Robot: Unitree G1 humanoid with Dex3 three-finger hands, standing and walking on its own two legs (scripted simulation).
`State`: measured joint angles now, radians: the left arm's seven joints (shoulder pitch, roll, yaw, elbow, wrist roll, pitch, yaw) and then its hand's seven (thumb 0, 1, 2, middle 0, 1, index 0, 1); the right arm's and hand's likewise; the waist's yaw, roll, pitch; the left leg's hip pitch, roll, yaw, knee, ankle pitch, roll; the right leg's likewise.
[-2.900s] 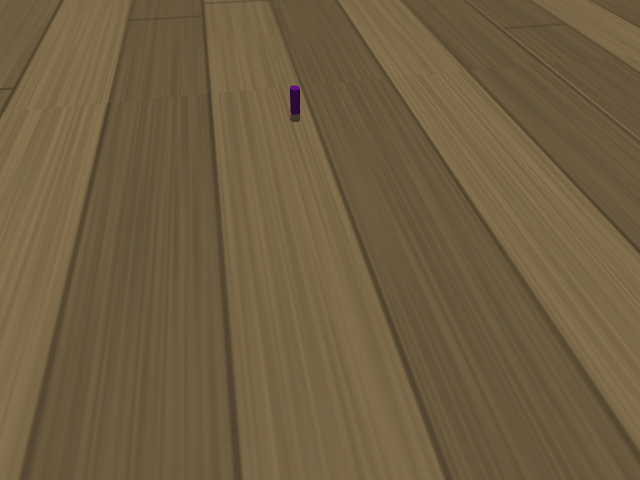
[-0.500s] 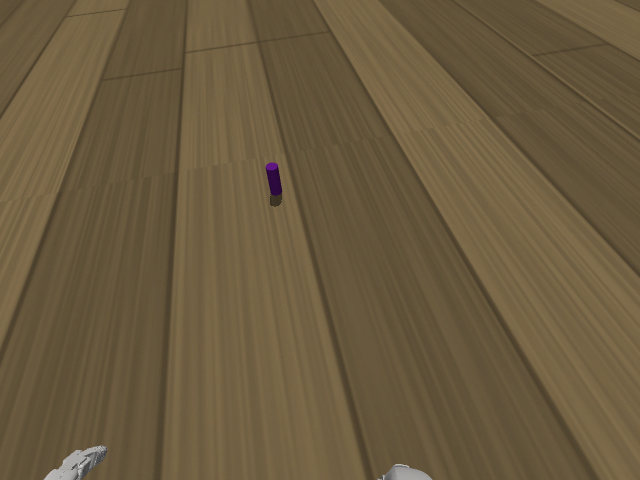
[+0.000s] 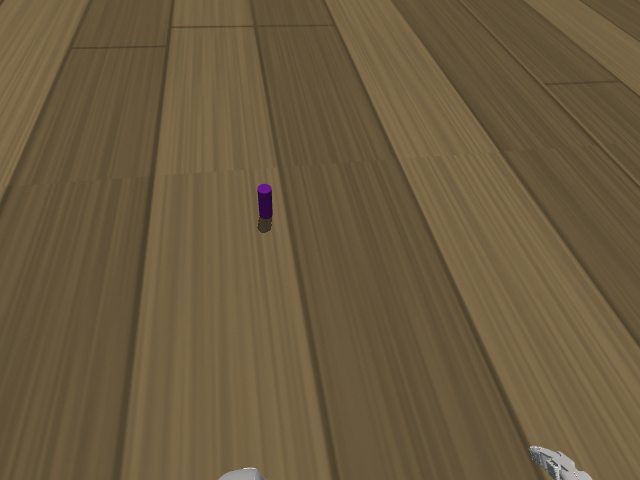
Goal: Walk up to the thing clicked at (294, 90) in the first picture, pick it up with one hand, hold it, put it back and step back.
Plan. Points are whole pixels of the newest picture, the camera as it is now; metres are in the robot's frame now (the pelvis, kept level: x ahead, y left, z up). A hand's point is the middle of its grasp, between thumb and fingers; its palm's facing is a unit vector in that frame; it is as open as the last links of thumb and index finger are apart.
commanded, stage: walk up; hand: left
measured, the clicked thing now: (265, 201) +1.17 +0.22 -0.68
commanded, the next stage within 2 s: none
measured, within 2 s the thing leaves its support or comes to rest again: neither
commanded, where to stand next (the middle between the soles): +0.81 +0.03 m, yaw -2 degrees
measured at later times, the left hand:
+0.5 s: hand (181, 325) +0.35 +0.23 -0.11, palm faces -0.06 -0.92 -0.39, open 7.4 cm
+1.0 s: hand (150, 294) +0.42 +0.31 -0.15, palm faces -0.03 -0.94 -0.34, open 7.4 cm
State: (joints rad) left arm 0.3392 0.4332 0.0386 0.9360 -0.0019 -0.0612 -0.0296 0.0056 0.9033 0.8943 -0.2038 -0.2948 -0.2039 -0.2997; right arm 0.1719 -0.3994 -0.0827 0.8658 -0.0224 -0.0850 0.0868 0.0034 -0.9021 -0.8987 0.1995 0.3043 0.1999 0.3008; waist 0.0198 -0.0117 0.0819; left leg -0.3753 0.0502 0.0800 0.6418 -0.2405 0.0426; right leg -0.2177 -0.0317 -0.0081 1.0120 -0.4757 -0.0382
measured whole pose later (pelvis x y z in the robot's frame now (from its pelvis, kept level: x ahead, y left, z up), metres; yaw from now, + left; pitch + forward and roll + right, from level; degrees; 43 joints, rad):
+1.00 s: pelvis +0.41 +0.03 +0.00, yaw +0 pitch -3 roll -2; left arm 0.36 0.43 0.04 0.91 0.01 -0.05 -0.03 0.01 0.90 0.89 -0.20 -0.29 -0.20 -0.30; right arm 0.23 -0.40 -0.07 0.86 -0.02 -0.08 0.07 0.00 -0.90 -0.90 0.20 0.30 0.20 0.30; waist 0.01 -0.03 0.08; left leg -0.34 0.05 0.06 0.62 -0.23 0.03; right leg -0.26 -0.03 -0.02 0.96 -0.47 -0.03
